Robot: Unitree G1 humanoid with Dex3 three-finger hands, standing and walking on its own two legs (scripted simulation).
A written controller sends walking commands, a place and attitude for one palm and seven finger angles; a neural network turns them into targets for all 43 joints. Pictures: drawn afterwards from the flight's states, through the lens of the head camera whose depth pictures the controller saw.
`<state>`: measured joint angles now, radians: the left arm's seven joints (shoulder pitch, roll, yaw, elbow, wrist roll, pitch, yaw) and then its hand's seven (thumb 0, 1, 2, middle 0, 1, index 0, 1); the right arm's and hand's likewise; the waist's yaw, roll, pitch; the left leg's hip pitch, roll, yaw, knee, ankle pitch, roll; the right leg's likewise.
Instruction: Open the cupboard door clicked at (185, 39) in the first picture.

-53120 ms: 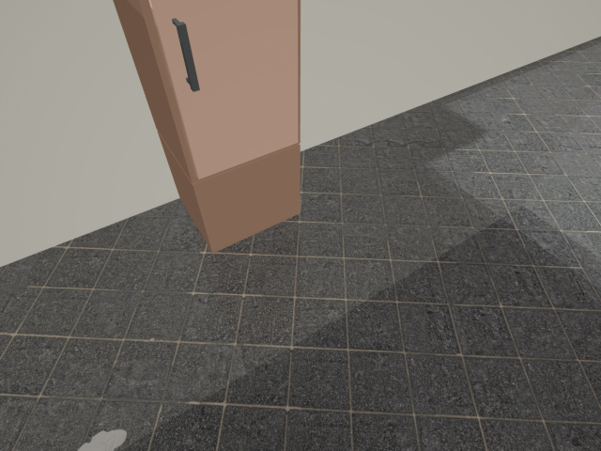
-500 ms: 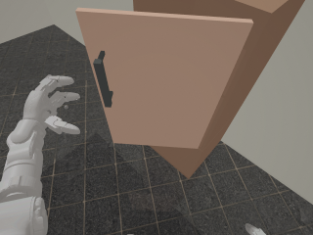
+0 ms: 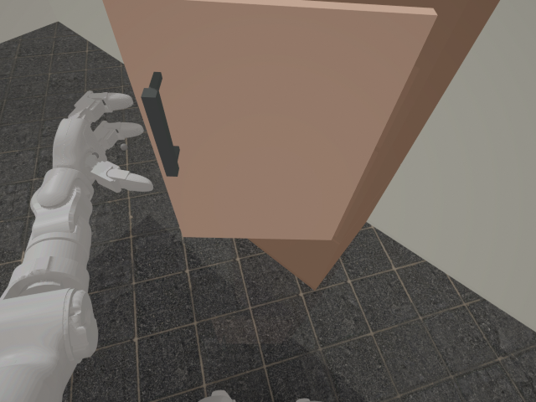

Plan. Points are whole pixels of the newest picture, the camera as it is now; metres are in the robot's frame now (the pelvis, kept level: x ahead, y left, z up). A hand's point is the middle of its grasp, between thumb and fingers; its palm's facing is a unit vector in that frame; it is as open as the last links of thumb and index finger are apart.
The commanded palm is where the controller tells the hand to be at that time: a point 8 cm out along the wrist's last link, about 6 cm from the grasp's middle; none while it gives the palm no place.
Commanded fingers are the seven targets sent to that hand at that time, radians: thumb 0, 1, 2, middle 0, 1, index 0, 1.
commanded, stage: move the hooked fingers beside the handle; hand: left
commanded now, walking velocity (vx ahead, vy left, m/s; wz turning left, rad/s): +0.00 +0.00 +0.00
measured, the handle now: (165, 128) +0.51 +0.14 +0.10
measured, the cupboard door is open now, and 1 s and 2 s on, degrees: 39 39 40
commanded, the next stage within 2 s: slide the fingers in behind the handle in 0.72 s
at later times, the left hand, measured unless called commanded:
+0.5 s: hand (121, 158) +0.45 +0.20 +0.10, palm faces -0.03 -1.00 +0.02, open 14.0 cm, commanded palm +0.42 +0.25 +0.10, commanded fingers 0.00 -0.50 0.30 -0.30 -1.20 -0.30 -1.20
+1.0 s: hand (129, 156) +0.45 +0.19 +0.10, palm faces -0.05 -1.00 +0.02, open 14.0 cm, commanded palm +0.43 +0.24 +0.10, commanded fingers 0.00 -0.50 0.30 -0.30 -1.20 -0.30 -1.20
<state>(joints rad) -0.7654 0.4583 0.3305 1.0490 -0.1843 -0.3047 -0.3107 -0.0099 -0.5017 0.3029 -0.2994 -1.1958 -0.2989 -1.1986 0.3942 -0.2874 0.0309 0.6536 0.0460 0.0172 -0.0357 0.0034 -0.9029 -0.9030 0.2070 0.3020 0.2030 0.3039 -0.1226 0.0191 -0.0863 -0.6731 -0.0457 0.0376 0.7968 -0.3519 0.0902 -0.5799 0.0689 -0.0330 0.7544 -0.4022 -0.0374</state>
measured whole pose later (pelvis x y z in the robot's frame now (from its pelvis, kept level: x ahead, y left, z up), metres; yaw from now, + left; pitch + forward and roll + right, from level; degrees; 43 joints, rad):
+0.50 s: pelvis +0.00 +0.00 +0.00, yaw +0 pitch +12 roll -3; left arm -0.75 0.45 0.29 1.06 -0.19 -0.28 -0.31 -0.01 -0.50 0.30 -0.30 -1.20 -0.30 -1.20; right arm 0.36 -0.28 0.04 0.62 0.05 0.04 -0.04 0.00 -0.90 -0.90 0.21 0.30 0.20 0.30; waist -0.11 0.02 -0.10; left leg -0.67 -0.05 0.03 0.82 -0.36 0.09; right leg -0.57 0.07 -0.04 0.76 -0.41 -0.04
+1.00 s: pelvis +0.00 +0.00 +0.00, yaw +0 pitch +13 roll -3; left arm -0.73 0.44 0.29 1.02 -0.21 -0.31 -0.32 -0.01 -0.50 0.30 -0.30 -1.20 -0.30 -1.20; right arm 0.40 -0.29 0.03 0.64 0.06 0.04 -0.03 0.00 -0.90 -0.90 0.21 0.30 0.20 0.30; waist -0.11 0.02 -0.09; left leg -0.69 -0.04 0.03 0.83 -0.37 0.08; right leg -0.59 0.08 -0.04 0.77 -0.41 -0.04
